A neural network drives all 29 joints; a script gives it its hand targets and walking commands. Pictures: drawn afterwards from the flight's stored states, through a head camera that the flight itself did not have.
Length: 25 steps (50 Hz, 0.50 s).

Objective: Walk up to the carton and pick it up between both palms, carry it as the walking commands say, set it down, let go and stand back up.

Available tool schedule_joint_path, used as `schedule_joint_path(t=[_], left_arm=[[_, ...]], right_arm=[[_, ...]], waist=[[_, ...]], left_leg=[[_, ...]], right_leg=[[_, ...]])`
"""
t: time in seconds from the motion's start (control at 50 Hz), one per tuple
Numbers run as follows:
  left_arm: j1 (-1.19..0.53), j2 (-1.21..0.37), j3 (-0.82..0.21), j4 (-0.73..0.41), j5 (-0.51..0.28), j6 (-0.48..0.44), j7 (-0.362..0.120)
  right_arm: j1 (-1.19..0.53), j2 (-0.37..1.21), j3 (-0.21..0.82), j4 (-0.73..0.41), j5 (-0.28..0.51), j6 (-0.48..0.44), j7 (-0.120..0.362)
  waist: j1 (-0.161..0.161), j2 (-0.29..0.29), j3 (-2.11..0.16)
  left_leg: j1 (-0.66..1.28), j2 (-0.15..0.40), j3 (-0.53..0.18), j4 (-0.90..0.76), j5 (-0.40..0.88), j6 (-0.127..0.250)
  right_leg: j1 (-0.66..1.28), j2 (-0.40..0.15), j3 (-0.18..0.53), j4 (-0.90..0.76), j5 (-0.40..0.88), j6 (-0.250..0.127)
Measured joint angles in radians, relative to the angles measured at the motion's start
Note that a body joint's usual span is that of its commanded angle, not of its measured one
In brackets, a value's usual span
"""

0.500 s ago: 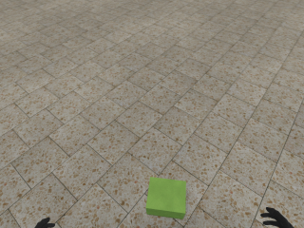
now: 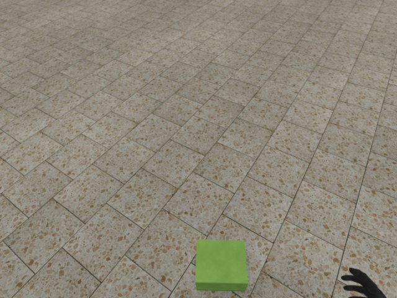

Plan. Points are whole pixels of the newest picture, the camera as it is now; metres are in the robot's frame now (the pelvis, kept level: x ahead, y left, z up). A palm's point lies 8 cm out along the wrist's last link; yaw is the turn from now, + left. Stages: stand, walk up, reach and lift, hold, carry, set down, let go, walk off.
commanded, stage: walk up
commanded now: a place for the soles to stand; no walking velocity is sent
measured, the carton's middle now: (220, 265) +0.39 -0.04 -0.69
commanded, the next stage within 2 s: stand in 1.44 s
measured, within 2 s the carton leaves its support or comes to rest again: neither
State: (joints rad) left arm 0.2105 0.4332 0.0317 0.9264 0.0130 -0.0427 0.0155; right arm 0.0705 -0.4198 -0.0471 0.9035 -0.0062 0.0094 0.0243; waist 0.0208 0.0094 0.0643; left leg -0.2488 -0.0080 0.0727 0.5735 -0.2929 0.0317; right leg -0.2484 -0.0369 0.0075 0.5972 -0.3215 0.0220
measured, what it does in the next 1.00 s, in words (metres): stands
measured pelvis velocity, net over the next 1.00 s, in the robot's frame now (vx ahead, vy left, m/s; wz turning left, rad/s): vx -0.02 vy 0.01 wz -0.15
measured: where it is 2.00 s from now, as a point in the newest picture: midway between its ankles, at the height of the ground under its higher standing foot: outside the picture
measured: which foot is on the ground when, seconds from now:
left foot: down 0.00-1.00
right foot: down 0.00-1.00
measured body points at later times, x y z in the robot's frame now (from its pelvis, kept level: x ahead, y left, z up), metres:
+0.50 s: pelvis -0.01 +0.00 +0.00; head +0.01 -0.01 +0.45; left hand +0.14 +0.33 -0.09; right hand +0.09 -0.35 -0.10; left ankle +0.01 +0.10 -0.73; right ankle +0.00 -0.13 -0.73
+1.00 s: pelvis -0.02 +0.01 -0.01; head +0.01 +0.00 +0.44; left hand +0.14 +0.33 -0.10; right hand +0.07 -0.35 -0.10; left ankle +0.01 +0.10 -0.73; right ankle +0.00 -0.13 -0.73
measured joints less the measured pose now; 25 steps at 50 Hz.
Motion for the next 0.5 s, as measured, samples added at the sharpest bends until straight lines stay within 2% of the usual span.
schedule_joint_path(t=[0.22,0.5], left_arm=[[-0.087,0.021,-0.01,0.007,-0.001,0.007,-0.001],[-0.075,0.027,-0.01,0.001,0.006,0.014,-0.004]], right_arm=[[-0.037,-0.013,-0.003,0.038,0.005,-0.001,-0.006],[-0.023,-0.026,-0.017,0.05,-0.001,0.008,0.001]], waist=[[-0.022,-0.014,0.001],[-0.034,-0.013,0.018]], left_leg=[[0.019,0.021,0.043,-0.017,-0.004,-0.003],[0.008,0.04,0.085,0.001,-0.008,-0.003]], right_leg=[[-0.001,0.022,0.043,-0.015,0.02,-0.006],[-0.035,0.043,0.085,0.009,0.03,-0.008]])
